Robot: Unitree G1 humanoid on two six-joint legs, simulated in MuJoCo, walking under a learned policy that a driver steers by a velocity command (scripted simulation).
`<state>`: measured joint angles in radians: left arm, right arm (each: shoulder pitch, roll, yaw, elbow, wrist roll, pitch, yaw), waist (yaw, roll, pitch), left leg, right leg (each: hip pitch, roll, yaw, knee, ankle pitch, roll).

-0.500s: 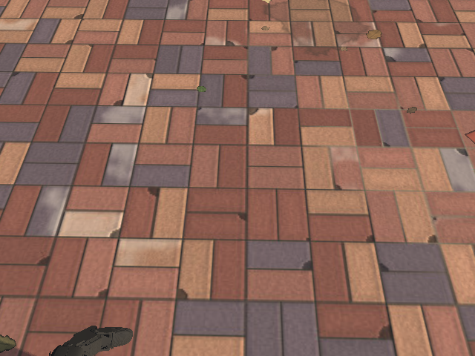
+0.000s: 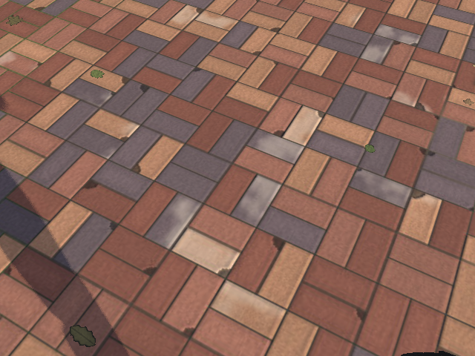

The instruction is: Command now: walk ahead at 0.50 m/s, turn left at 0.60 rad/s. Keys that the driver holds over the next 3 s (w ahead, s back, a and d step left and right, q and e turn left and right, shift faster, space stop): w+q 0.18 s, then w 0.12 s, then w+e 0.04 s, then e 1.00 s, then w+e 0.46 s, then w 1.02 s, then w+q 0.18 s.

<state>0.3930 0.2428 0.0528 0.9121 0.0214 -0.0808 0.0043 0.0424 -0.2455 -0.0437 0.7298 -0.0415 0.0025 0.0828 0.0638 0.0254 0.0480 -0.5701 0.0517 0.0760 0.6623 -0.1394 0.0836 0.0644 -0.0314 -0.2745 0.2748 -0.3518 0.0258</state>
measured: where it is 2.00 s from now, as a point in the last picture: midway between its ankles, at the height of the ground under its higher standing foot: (274, 322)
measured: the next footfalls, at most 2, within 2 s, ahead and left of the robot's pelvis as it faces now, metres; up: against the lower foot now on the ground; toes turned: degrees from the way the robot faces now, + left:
left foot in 0.06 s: +0.18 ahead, +0.09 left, +0.00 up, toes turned +6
right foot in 0.58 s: +0.48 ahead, -0.01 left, +0.00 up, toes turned +4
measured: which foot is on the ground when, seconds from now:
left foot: up 0.00-0.04, down 0.06-0.60, up 0.62-1.00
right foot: down 0.00-0.08, up 0.10-0.56, down 0.58-1.00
